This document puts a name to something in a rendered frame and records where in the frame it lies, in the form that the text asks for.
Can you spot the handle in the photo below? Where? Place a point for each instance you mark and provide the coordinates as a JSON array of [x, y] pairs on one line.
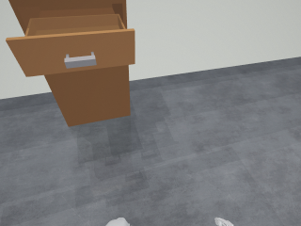
[[80, 61]]

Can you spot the cabinet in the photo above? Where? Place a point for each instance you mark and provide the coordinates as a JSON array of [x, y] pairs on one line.
[[89, 95]]

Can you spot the drawer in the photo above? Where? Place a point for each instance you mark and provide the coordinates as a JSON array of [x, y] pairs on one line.
[[47, 41]]

